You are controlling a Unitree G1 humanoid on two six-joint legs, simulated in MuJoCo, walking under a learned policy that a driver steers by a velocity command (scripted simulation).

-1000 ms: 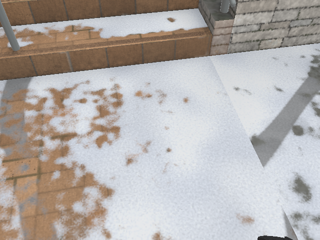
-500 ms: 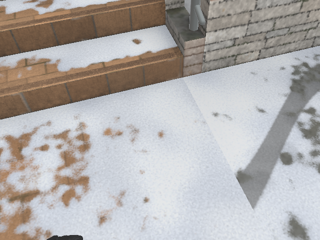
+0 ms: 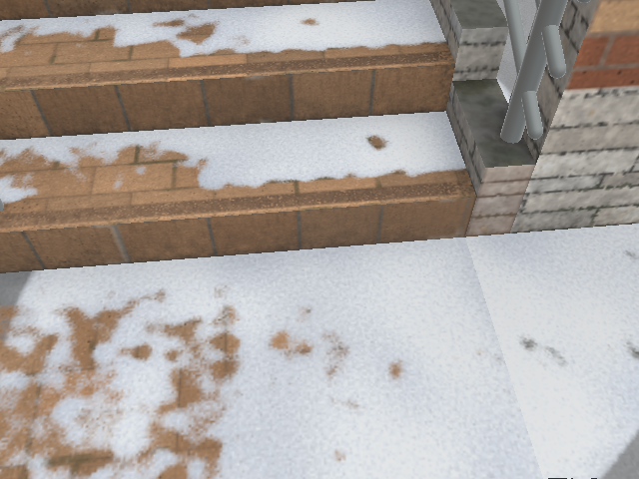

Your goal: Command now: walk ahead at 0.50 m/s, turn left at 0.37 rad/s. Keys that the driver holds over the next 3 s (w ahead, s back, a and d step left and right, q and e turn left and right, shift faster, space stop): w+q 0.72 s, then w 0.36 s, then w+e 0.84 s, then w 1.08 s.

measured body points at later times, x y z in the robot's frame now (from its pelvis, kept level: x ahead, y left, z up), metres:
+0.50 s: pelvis +0.30 +0.03 +0.01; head +0.32 +0.05 +0.45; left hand +0.48 +0.31 -0.07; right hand +0.38 -0.25 -0.11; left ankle +0.16 +0.10 -0.73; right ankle +0.47 -0.05 -0.71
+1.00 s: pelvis +0.54 +0.13 +0.00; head +0.56 +0.15 +0.45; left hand +0.36 +0.33 -0.13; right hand +0.84 +0.05 -0.08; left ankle +0.58 +0.26 -0.72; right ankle +0.47 -0.05 -0.73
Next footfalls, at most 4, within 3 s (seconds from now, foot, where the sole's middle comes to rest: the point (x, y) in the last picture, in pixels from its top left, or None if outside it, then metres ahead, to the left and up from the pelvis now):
0.04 left None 0.20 0.11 -0.76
0.52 right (368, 461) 0.51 -0.03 -0.76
1.02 left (220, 400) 0.62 0.29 -0.76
1.56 right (262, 292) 0.90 0.23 -0.76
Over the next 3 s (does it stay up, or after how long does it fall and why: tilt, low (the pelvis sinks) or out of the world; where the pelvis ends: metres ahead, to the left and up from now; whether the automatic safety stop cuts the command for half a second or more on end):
stays up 1.60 0.31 0.33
